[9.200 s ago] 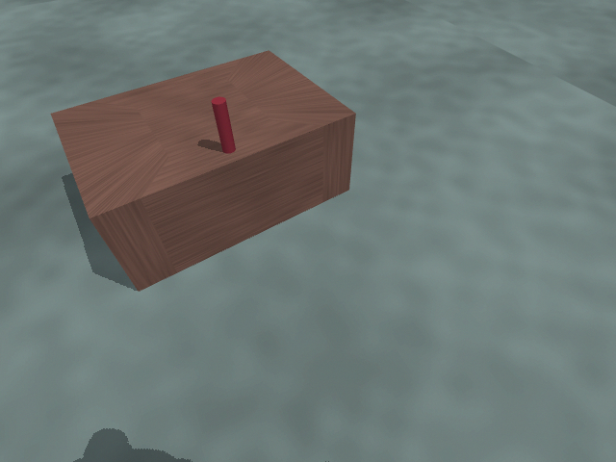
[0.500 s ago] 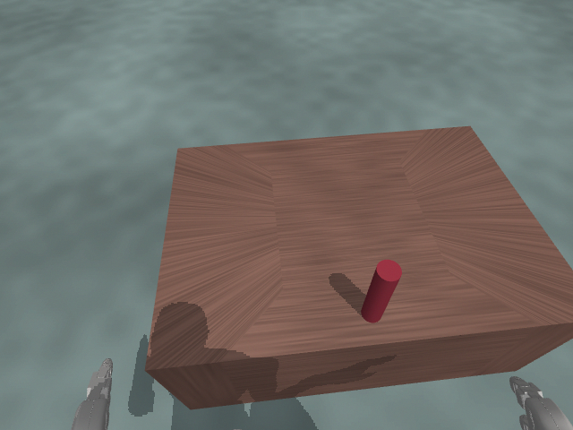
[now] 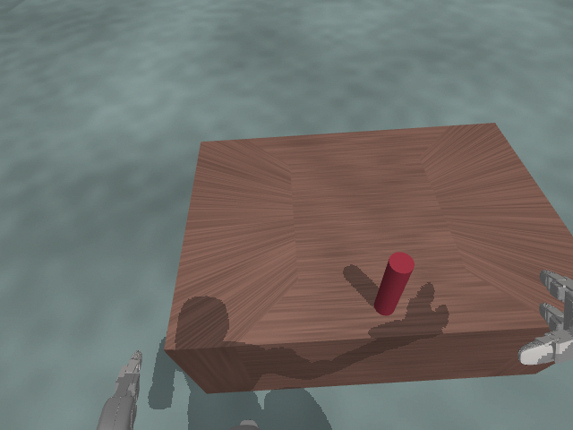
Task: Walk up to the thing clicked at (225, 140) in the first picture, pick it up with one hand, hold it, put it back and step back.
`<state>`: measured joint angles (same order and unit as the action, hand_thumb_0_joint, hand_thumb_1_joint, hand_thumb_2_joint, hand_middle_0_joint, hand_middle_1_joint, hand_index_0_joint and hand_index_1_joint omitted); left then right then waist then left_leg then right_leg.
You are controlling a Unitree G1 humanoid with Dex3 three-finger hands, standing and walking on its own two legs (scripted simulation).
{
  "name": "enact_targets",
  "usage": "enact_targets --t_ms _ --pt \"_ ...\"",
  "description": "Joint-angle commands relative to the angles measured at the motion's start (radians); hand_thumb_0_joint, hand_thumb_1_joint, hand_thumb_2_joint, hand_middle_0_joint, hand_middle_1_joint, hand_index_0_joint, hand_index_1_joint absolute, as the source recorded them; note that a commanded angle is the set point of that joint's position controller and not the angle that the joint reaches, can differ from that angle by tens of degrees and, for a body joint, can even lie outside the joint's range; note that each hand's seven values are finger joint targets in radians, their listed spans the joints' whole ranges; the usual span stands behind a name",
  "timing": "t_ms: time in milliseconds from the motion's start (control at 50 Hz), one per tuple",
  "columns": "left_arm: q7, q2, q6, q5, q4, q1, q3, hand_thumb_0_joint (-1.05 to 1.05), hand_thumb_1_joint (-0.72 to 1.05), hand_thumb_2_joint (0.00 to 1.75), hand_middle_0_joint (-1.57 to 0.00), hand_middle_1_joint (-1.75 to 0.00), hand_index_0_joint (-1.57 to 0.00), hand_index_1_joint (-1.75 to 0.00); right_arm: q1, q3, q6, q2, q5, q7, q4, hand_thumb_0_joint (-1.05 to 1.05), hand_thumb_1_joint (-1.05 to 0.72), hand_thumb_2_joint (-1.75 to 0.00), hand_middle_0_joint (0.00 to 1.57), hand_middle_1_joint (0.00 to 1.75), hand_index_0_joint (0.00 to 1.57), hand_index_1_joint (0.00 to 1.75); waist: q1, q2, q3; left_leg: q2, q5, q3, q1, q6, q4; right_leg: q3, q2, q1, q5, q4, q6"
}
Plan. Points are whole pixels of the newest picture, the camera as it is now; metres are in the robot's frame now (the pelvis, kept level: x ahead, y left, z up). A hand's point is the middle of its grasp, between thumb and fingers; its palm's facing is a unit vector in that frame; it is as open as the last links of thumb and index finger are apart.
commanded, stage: go down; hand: right
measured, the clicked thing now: (392, 286) +0.45 -0.16 -0.21
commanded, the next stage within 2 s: approach in 1.24 s
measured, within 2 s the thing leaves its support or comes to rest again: neither
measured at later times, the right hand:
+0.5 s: hand (551, 280) +0.34 -0.33 +0.01, palm faces +0.09 +0.99 -0.12, open 17.6 cm
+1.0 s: hand (563, 260) +0.37 -0.34 +0.03, palm faces +0.09 +0.99 -0.10, open 17.3 cm
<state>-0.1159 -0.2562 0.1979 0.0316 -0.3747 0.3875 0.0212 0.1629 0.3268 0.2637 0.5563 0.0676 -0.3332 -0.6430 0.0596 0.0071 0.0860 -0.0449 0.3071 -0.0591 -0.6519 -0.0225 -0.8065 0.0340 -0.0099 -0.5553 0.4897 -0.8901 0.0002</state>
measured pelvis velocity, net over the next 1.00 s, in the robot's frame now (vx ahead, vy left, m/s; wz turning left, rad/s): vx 0.00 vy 0.00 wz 0.01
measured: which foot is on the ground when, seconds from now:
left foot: down 0.00-1.00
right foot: down 0.00-1.00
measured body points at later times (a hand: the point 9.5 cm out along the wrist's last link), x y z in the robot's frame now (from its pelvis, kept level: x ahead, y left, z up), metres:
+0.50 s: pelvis +0.00 +0.00 +0.00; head +0.06 -0.02 +0.45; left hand +0.14 +0.27 -0.05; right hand +0.34 -0.38 +0.03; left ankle +0.05 +0.14 -0.70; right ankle -0.03 -0.12 -0.70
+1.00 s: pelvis +0.00 +0.00 +0.00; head +0.08 -0.03 +0.44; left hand +0.15 +0.27 -0.04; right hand +0.36 -0.40 +0.04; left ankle +0.05 +0.14 -0.70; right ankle -0.03 -0.12 -0.70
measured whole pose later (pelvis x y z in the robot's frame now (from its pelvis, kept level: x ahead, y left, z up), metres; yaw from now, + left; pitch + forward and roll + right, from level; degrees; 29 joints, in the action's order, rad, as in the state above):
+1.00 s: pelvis +0.00 +0.00 +0.00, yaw +0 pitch +13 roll +2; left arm -0.09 -0.28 0.20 0.01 -0.42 0.29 0.03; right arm 0.50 0.51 -0.14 0.79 0.10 -0.54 -1.15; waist 0.11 -0.03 0.08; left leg -0.03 0.27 -0.07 -0.72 -0.01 -0.76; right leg 0.04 -0.03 -0.64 0.47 -0.87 -0.01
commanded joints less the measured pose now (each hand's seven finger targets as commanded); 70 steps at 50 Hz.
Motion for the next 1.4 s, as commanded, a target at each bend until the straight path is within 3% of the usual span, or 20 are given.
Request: enact_targets --t_ms 0,40,100,220,280,360,420,480,520,580,620,720,860,920,980,1020,1040,1080,1240,1380 --pt "-0.022 -0.219 0.065 0.002 0.196 -0.102 -0.138 0.0 -0.54 0.05 -0.05 -0.05 -0.06 -0.05 0.282 0.148 -0.125 0.37 0.01 -0.011 0.095 0.0 0.56 -0.04 0.04 0.05 0.05 0.05 -0.035 0.062 0.261 0.019 -0.155 -0.005 0.266 0.036 0.093 0.015 0.007 0.033 -0.3 0.188 0.001" --pt "-0.022 -0.214 0.062 0.005 0.209 -0.127 -0.134 0.0 -0.54 0.05 -0.05 -0.05 -0.06 -0.05 0.305 0.145 -0.162 0.358 0.019 -0.018 0.032 0.0 0.58 -0.04 0.04 0.05 0.04 0.05 -0.033 0.047 0.255 0.027 -0.162 -0.008 0.264 0.039 0.087 0.022 -0.001 0.041 -0.339 0.191 -0.001" --pt "-0.011 -0.131 0.054 0.002 0.134 -0.074 -0.048 0.0 -0.54 0.05 -0.05 -0.05 -0.05 -0.05 0.346 0.151 -0.222 0.377 0.024 -0.032 -0.004 0.0 0.6 -0.04 0.04 0.05 0.04 0.05 -0.047 0.098 0.222 0.029 -0.127 0.004 0.248 0.045 0.1 0.012 0.002 0.016 -0.298 0.205 0.001" --pt "-0.013 -0.211 0.051 -0.011 0.109 -0.05 -0.121 0.0 -0.54 0.05 -0.05 -0.05 -0.05 -0.05 0.444 0.168 -0.288 0.449 0.022 -0.071 -0.075 0.0 0.58 -0.04 0.04 0.05 0.04 0.05 -0.002 0.17 0.281 0.036 -0.194 0.01 0.224 0.052 0.105 0.011 -0.012 0.102 -0.441 0.198 -0.016" --pt "0.001 -0.165 0.049 -0.014 0.007 -0.052 -0.09 0.0 -0.53 0.05 -0.05 -0.05 -0.05 -0.05 0.459 0.142 -0.321 0.405 0.035 -0.093 -0.153 0.0 0.56 -0.04 0.04 0.05 0.04 0.05 0.0 0.153 0.188 0.039 -0.164 0.008 0.169 0.05 0.102 0.016 -0.017 0.04 -0.413 0.194 -0.015" --pt "0.001 -0.181 0.062 -0.016 0.088 -0.116 -0.081 0.0 -0.53 0.05 -0.05 -0.05 -0.05 -0.05 0.557 0.169 -0.375 0.475 0.038 -0.113 -0.127 0.0 0.57 -0.04 0.04 0.05 0.04 0.05 0.02 0.14 0.324 0.035 -0.202 0.015 0.216 0.047 0.102 0.009 -0.008 0.076 -0.397 0.177 -0.004" --pt "-0.001 -0.17 0.051 -0.012 0.035 -0.09 -0.067 0.0 -0.53 0.05 -0.05 -0.05 -0.05 -0.05 0.5 0.175 -0.381 0.474 0.046 -0.129 -0.247 0.0 0.55 -0.04 0.05 0.05 0.05 0.05 0.014 0.121 0.289 0.035 -0.196 0.012 0.217 0.046 0.107 0.009 -0.001 0.051 -0.377 0.182 -0.002" --pt "-0.01 -0.234 0.053 -0.011 0.112 -0.109 -0.112 0.0 -0.53 0.05 -0.05 -0.05 -0.05 -0.05 0.545 0.206 -0.395 0.543 0.044 -0.131 -0.252 0.0 0.53 -0.04 0.05 0.05 0.05 0.05 0.024 0.103 0.36 0.033 -0.232 0.014 0.258 0.044 0.108 0.008 0.002 0.064 -0.39 0.179 0.0" --pt "-0.003 -0.193 0.04 -0.01 0.033 -0.041 -0.091 0.0 -0.53 0.04 -0.05 -0.05 -0.06 -0.05 0.524 0.191 -0.398 0.52 0.045 -0.14 -0.288 0.0 0.53 -0.04 0.05 0.05 0.05 0.05 0.021 0.118 0.283 0.035 -0.218 0.014 0.229 0.046 0.111 0.005 0.005 0.036 -0.379 0.182 0.001" --pt "-0.003 -0.234 0.053 -0.011 0.128 -0.122 -0.114 0.0 -0.53 0.05 -0.05 -0.05 -0.05 -0.05 0.553 0.218 -0.412 0.563 0.044 -0.146 -0.296 0.0 0.54 -0.04 0.05 0.05 0.05 0.05 0.02 0.102 0.313 0.035 -0.233 0.017 0.229 0.047 0.106 0.005 0.003 0.031 -0.391 0.171 0.0" --pt "0.009 -0.172 0.047 -0.01 0.091 -0.092 -0.061 0.0 -0.53 0.05 -0.05 -0.05 -0.05 -0.05 0.555 0.21 -0.421 0.553 0.044 -0.156 -0.302 0.0 0.54 -0.03 0.06 0.04 0.05 0.04 0.012 0.124 0.285 0.034 -0.204 0.018 0.225 0.049 0.111 0.004 0.006 0.007 -0.357 0.177 0.001" --pt "0.009 -0.193 0.049 -0.01 0.107 -0.08 -0.078 0.0 -0.53 0.05 -0.05 -0.05 -0.05 -0.05 0.626 0.231 -0.446 0.608 0.049 -0.175 -0.251 0.0 0.52 -0.03 0.06 0.05 0.05 0.05 0.023 0.162 0.376 0.035 -0.242 0.023 0.244 0.048 0.1 0.005 0.005 0.05 -0.393 0.168 -0.003" --pt "0.006 -0.204 0.059 -0.014 0.139 -0.14 -0.066 0.0 -0.54 0.06 -0.05 -0.05 -0.05 -0.05 0.624 0.246 -0.457 0.618 0.056 -0.193 -0.307 0.0 0.5 -0.04 0.06 0.04 0.05 0.04 0.033 0.144 0.37 0.033 -0.234 0.027 0.227 0.047 0.099 0.004 0.006 0.014 -0.374 0.15 0.001" --pt "0.01 -0.178 0.051 -0.014 0.067 -0.062 -0.054 0.0 -0.54 0.05 -0.05 -0.05 -0.05 -0.05 0.61 0.241 -0.467 0.625 0.053 -0.201 -0.34 0.0 0.49 -0.04 0.06 0.04 0.06 0.04 0.034 0.169 0.329 0.037 -0.227 0.021 0.214 0.046 0.094 0.005 0.008 0.01 -0.372 0.153 -0.002" --pt "0.003 -0.244 0.055 -0.013 0.131 -0.064 -0.11 0.0 -0.54 0.06 -0.05 -0.05 -0.05 -0.05 0.628 0.266 -0.467 0.655 0.062 -0.206 -0.296 0.0 0.51 -0.04 0.06 0.05 0.05 0.05 0.044 0.156 0.426 0.036 -0.288 0.022 0.237 0.046 0.084 0.01 0.007 0.065 -0.452 0.139 -0.004" --pt "0.006 -0.236 0.052 -0.013 0.135 -0.071 -0.098 0.0 -0.54 0.06 -0.05 -0.05 -0.05 -0.05 0.618 0.257 -0.462 0.631 0.069 -0.212 -0.336 0.0 0.49 -0.04 0.06 0.04 0.06 0.04 0.05 0.15 0.356 0.041 -0.277 0.015 0.195 0.047 0.087 0.015 0.003 0.05 -0.48 0.132 -0.006" --pt "0.014 -0.163 0.043 -0.013 0.019 -0.017 -0.052 0.0 -0.55 0.06 -0.05 -0.05 -0.05 -0.05 0.609 0.241 -0.462 0.613 0.057 -0.214 -0.363 0.0 0.5 -0.04 0.06 0.04 0.06 0.04 0.032 0.182 0.308 0.036 -0.281 0.021 0.191 0.053 0.077 0.009 0.009 0.01 -0.473 0.135 -0.009" --pt "0.015 -0.22 0.054 -0.013 0.126 -0.126 -0.094 0.0 -0.55 0.06 -0.05 -0.05 -0.05 -0.05 0.62 0.249 -0.467 0.62 0.062 -0.218 -0.376 0.0 0.51 -0.04 0.06 0.05 0.06 0.05 0.042 0.14 0.332 0.041 -0.269 0.016 0.168 0.054 0.071 0.022 -0.002 0.001 -0.489 0.127 -0.011" --pt "0.017 -0.202 0.053 -0.015 0.133 -0.077 -0.063 0.0 -0.55 0.06 -0.05 -0.05 -0.05 -0.05 0.679 0.272 -0.482 0.674 0.063 -0.229 -0.328 0.0 0.53 -0.05 0.05 0.05 0.05 0.05 0.04 0.179 0.4 0.042 -0.242 0.017 0.193 0.052 0.075 0.017 0.002 0.037 -0.438 0.134 -0.01" --pt "0.028 -0.168 0.053 -0.024 0.07 -0.1 -0.039 0.0 -0.55 0.05 -0.04 -0.04 -0.04 -0.04 0.677 0.246 -0.495 0.621 0.069 -0.232 -0.407 0.0 0.53 -0.04 0.06 0.05 0.06 0.05 0.042 0.173 0.279 0.043 -0.172 0.02 0.107 0.055 0.064 0.018 -0.001 -0.061 -0.356 0.122 -0.009"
